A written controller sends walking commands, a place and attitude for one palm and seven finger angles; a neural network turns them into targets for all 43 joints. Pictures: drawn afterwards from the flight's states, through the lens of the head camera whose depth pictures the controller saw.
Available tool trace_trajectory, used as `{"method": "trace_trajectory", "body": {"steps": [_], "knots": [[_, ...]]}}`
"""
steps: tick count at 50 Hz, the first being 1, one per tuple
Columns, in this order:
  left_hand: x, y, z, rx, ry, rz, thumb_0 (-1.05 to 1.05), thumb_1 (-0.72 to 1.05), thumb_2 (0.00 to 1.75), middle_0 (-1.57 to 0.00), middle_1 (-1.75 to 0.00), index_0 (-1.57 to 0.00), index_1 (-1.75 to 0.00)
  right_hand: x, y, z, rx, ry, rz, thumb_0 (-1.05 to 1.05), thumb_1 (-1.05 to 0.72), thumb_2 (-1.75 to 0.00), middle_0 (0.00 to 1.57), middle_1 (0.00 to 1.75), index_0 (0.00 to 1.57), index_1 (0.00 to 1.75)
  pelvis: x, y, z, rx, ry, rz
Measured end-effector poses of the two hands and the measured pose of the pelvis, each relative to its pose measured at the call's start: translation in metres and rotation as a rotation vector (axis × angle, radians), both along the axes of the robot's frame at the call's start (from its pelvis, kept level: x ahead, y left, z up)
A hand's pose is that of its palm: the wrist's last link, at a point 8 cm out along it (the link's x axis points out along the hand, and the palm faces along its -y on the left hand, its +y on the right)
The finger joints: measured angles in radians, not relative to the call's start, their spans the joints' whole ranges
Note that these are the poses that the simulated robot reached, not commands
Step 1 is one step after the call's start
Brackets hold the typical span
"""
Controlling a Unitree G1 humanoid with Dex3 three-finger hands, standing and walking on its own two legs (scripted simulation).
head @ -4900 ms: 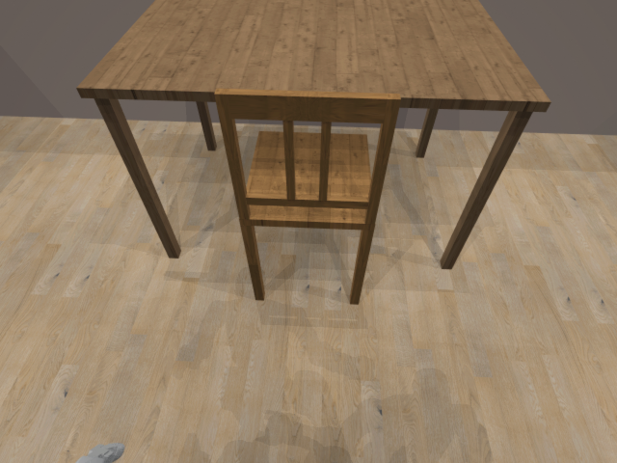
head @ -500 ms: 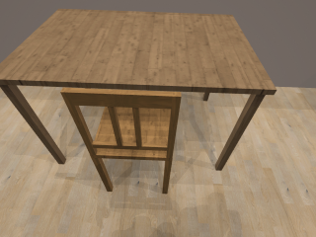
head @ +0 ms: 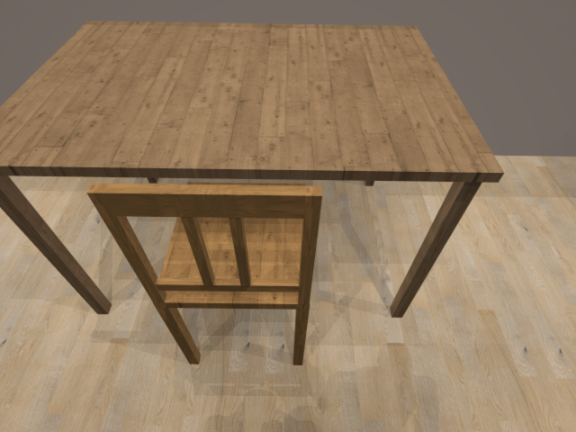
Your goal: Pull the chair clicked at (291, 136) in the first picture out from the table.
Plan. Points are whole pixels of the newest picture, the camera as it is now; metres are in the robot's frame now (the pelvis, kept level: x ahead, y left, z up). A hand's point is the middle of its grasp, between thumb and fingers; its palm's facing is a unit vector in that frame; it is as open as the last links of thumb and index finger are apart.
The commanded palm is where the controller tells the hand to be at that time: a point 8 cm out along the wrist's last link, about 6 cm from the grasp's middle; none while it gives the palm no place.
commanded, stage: look again from close up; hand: left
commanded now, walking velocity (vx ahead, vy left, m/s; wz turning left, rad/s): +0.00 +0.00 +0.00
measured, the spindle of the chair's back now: (199, 251) +0.46 +0.21 -0.11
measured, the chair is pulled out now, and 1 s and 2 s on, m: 0.00 0.00 0.00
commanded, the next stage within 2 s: raise the hand toward the chair's back in 0.44 s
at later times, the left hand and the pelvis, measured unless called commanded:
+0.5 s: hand out of the picture +0.02 +0.17 -0.17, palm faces +0.04 -0.98 -0.21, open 7.4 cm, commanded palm none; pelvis +0.02 +0.00 +0.00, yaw +1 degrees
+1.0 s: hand (179, 430) +0.14 +0.16 -0.08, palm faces +0.10 -1.00 +0.00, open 9.5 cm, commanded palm +0.13 +0.23 -0.06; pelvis -0.04 -0.02 -0.11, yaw +2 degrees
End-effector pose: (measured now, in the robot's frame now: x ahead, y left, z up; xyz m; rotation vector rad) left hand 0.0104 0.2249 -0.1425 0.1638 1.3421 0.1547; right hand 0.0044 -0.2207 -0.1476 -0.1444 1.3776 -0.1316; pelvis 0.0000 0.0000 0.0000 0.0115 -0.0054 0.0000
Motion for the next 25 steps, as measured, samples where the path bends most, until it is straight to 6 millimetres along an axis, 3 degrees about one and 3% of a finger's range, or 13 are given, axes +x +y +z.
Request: {"method": "trace_trajectory", "body": {"steps": [13,25], "knots": [[0.006,-0.002,0.0,-0.003,0.018,0.012,0.01,0.91,0.9,-0.2,-0.3,-0.2,-0.3,0.027,-0.005,0.002,-0.013,-0.022,0.018,0.01,-0.92,-0.9,0.2,0.3,0.2,0.3,0.014,-0.001,0.001,0.002,0.0,0.002],[-0.001,-0.006,0.0,-0.002,0.048,0.033,0.01,0.9,0.9,-0.2,-0.3,-0.2,-0.3,0.034,-0.007,0.001,-0.013,-0.011,0.03,0.01,-0.92,-0.9,0.2,0.3,0.2,0.3,0.021,-0.004,0.001,0.004,-0.001,0.01]]}}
